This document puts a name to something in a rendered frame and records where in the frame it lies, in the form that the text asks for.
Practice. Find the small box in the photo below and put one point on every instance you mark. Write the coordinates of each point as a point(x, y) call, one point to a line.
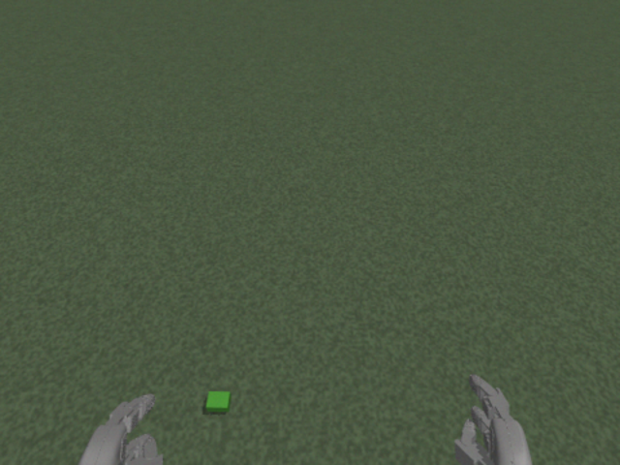
point(218, 401)

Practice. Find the right robot hand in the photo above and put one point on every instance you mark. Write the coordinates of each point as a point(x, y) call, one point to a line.
point(503, 437)

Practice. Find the left robot hand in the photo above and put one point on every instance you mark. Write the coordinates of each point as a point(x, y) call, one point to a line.
point(108, 444)

